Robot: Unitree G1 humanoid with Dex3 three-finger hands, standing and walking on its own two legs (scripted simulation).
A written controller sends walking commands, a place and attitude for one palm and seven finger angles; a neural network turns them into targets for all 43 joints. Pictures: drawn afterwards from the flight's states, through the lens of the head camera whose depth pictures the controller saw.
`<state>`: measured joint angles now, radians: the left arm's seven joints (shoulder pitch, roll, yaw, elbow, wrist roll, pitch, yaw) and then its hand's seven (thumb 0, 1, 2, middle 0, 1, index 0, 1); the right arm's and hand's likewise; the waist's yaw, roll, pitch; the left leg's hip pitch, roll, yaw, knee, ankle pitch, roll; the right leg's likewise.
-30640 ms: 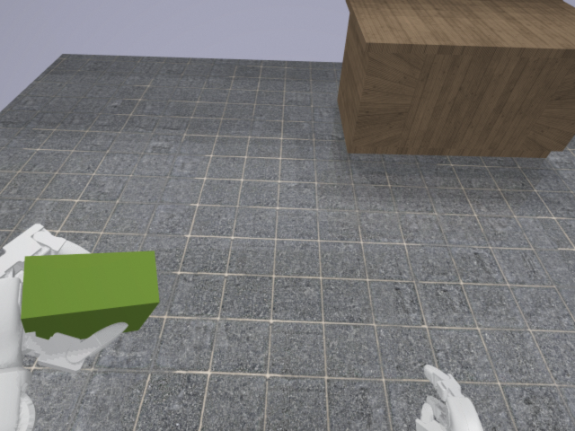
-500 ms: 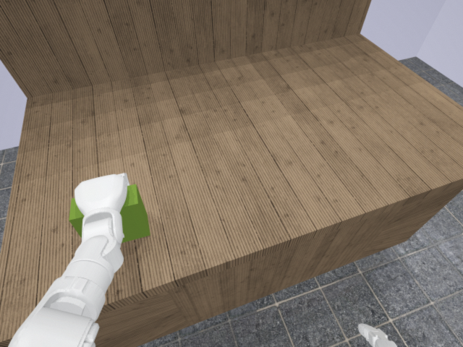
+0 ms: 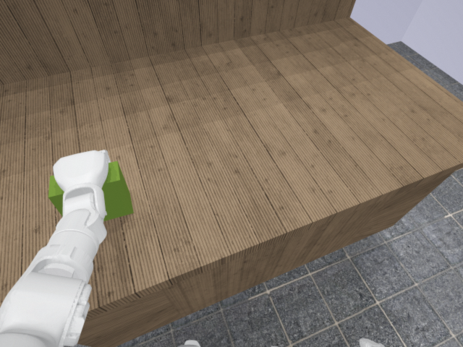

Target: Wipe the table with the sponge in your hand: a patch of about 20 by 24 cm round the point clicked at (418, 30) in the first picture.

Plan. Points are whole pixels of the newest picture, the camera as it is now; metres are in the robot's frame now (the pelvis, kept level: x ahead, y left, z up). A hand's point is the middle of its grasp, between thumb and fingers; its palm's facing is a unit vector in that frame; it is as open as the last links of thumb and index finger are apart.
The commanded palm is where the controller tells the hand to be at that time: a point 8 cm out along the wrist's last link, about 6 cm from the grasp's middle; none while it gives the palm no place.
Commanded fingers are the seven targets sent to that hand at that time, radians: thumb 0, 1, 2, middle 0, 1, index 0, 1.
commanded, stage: wipe forward along the middle lane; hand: left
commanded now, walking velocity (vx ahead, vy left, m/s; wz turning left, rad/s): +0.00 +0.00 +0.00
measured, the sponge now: (97, 200) +0.39 +0.29 -0.04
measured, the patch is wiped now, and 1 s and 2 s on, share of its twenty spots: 1.00 1.00 1.00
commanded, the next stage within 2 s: slide back across to the first lane in 0.46 s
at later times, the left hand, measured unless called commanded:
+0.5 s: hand (87, 167) +0.45 +0.31 +0.00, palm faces -0.13 +0.00 -0.99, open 9.9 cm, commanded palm +0.44 +0.29 +0.03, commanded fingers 0.00 0.10 1.30 -1.20 -1.60 -1.20 -1.60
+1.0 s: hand (68, 167) +0.45 +0.35 +0.00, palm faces -0.13 -0.04 -0.99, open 9.9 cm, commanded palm +0.42 +0.34 +0.05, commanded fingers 0.00 0.10 1.30 -1.20 -1.60 -1.20 -1.60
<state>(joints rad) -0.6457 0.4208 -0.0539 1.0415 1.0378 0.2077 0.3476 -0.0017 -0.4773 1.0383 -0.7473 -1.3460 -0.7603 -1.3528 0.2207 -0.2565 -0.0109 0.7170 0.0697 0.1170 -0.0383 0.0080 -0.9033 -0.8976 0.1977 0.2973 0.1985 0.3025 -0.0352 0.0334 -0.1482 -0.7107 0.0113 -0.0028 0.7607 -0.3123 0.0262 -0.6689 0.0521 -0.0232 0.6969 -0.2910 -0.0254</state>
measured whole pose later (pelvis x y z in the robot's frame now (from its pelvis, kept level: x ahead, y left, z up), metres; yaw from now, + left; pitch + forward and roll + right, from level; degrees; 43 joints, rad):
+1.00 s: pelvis +0.03 +0.02 +0.00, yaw -1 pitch +18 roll -4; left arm -0.69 0.57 0.08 1.09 1.07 0.14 0.29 0.00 -0.48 1.04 -0.75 -1.34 -0.76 -1.35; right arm 0.30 -0.26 -0.02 0.72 0.05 0.13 0.01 0.01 -0.90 -0.90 0.20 0.30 0.20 0.30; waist -0.08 0.03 -0.15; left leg -0.73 0.01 0.02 0.78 -0.36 0.06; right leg -0.67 0.05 0.00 0.67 -0.30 0.00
